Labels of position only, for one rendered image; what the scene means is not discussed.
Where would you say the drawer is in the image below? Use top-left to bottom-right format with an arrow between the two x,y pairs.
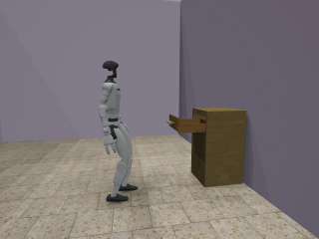
168,114 -> 206,133

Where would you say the left robot forearm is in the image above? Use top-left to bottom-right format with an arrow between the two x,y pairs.
118,114 -> 124,124

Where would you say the robot right shin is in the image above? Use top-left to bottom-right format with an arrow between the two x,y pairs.
111,162 -> 129,197

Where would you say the robot right thigh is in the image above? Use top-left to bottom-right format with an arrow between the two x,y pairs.
110,126 -> 129,169

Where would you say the right robot upper arm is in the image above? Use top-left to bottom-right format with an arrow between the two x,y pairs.
98,83 -> 114,112

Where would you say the right robot forearm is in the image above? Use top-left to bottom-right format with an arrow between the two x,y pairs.
99,105 -> 111,135

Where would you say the cabinet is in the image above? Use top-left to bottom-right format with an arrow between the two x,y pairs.
190,108 -> 247,187

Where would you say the right robot hand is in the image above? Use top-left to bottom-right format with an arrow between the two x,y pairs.
104,134 -> 117,154

